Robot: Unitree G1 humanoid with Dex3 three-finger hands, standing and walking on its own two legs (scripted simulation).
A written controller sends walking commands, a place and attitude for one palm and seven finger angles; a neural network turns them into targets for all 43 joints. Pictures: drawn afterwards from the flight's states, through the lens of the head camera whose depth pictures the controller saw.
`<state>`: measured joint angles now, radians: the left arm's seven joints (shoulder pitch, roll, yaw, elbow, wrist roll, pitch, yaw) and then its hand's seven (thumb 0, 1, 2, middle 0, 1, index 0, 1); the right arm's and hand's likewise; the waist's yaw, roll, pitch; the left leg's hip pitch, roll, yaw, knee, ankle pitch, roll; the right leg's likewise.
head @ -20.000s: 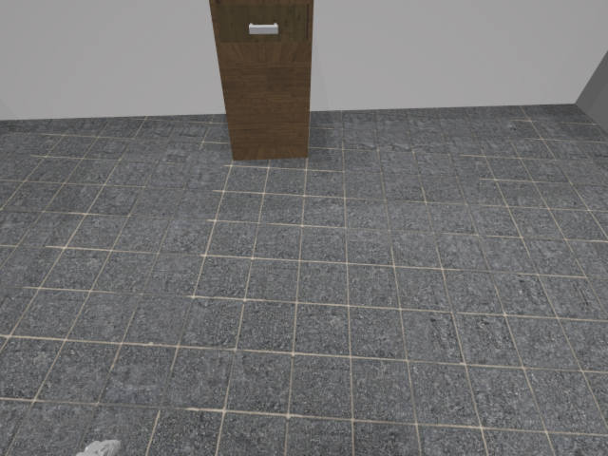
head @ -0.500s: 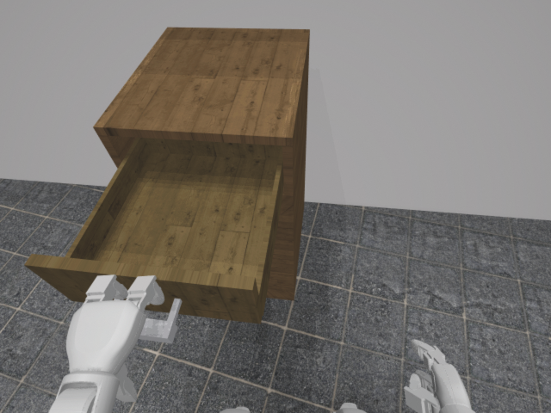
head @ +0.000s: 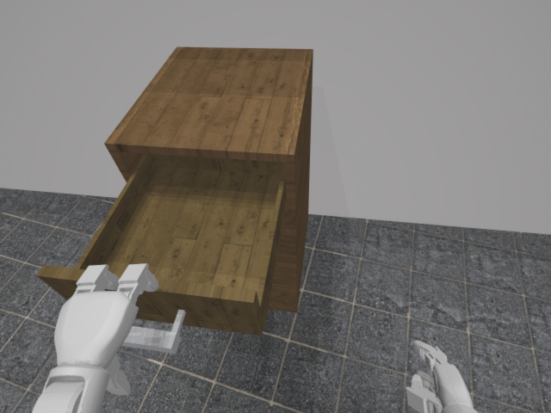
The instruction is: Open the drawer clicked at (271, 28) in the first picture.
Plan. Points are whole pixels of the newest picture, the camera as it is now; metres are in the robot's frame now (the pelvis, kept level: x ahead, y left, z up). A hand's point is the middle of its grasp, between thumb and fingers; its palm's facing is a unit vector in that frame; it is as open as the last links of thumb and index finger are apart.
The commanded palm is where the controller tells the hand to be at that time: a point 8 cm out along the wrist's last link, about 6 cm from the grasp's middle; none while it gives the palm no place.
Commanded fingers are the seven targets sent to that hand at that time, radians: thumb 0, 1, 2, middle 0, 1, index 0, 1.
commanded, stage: lift the hand off the handle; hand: left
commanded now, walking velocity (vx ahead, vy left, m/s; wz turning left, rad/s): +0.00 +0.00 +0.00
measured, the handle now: (147, 325) +0.25 +0.25 -0.05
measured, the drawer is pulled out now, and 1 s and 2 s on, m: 0.30 0.30 0.30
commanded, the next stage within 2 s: draw the hand back to the body in 0.90 s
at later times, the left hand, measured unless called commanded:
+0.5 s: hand (102, 318) +0.21 +0.26 +0.06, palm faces +0.05 -0.07 -1.00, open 13.8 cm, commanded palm +0.18 +0.25 +0.12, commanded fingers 0.00 -0.50 0.30 -0.30 -1.20 -0.30 -1.20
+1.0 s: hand (102, 312) +0.21 +0.24 +0.09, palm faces +0.04 -0.09 -0.99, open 13.9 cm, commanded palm +0.18 +0.24 +0.15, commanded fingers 0.00 -0.50 0.30 -0.30 -1.20 -0.30 -1.20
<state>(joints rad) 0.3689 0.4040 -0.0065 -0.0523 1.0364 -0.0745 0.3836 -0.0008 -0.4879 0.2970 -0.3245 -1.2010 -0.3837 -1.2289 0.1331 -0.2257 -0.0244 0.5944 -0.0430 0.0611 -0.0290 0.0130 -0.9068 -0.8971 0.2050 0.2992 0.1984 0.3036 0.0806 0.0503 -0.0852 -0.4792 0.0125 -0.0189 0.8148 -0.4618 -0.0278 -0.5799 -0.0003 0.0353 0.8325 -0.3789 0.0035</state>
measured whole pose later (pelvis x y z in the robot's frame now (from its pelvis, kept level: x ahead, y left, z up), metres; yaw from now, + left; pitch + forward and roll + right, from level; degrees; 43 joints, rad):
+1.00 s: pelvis +0.01 +0.01 +0.03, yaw +0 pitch +2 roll +0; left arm 0.39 0.43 -0.02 -0.26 0.98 -0.03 0.18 0.00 -0.49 0.30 -0.32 -1.20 -0.31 -1.20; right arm 0.13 -0.23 0.01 0.59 -0.03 0.08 0.00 0.01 -0.91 -0.90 0.20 0.30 0.20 0.30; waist 0.11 0.08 -0.03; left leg -0.26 0.01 -0.01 0.60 -0.37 -0.01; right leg -0.36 -0.01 0.04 0.61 -0.29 0.02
